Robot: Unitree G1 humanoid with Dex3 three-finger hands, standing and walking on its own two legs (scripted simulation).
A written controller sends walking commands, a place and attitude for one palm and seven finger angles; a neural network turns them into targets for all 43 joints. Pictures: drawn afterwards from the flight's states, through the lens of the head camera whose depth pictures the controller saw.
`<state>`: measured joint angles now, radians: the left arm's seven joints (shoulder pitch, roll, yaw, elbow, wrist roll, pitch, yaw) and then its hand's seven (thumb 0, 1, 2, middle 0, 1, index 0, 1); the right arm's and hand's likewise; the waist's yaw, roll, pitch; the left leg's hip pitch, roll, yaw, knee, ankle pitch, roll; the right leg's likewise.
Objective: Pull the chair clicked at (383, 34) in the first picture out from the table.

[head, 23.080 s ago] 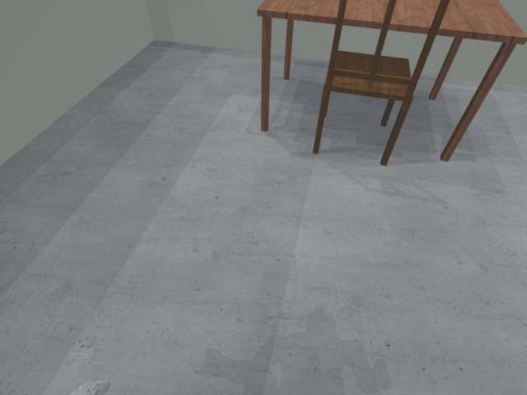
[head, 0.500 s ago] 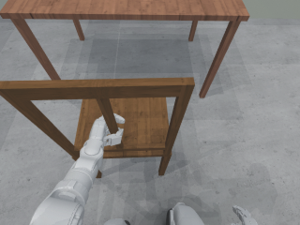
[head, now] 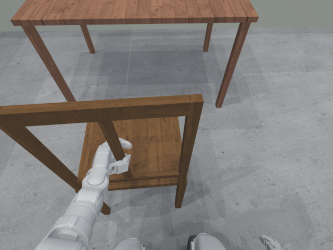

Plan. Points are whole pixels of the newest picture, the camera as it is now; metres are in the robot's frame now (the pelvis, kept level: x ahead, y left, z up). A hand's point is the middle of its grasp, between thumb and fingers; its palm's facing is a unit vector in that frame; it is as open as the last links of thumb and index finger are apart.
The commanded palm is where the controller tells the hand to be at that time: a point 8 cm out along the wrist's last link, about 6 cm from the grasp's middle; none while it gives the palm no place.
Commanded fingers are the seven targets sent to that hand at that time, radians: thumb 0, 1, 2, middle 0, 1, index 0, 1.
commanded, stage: stop walking, hand still on the chair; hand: left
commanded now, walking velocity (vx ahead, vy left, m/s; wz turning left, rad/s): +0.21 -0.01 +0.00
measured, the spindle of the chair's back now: (119, 154) +0.36 +0.15 -0.06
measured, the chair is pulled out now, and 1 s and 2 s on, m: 0.61 0.66 0.66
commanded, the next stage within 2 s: open the thumb and straighten the fingers in 1.04 s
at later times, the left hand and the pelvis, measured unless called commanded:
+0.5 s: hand (120, 180) +0.29 +0.13 -0.05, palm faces -0.09 -0.98 -0.19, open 5.7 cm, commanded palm +0.28 +0.19 -0.03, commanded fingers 0.00 0.90 0.90 -0.50 -1.45 -0.50 -1.45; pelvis +0.04 +0.02 +0.01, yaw -3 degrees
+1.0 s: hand (121, 178) +0.29 +0.13 -0.05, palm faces -0.04 -0.98 -0.18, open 5.8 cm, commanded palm +0.27 +0.18 -0.03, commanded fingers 0.00 0.90 0.90 -0.50 -1.45 -0.50 -1.45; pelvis +0.06 +0.01 +0.01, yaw -2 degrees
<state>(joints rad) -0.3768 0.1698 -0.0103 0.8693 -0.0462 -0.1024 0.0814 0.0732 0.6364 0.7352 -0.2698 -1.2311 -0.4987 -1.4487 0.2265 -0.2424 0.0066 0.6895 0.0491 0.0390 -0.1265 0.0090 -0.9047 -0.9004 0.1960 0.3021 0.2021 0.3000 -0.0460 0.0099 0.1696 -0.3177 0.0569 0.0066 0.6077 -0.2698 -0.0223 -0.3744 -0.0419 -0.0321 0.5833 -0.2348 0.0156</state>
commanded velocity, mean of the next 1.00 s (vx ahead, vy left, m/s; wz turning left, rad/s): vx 0.01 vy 0.00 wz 0.00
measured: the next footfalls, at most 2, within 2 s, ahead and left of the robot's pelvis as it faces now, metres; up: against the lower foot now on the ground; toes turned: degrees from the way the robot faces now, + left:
none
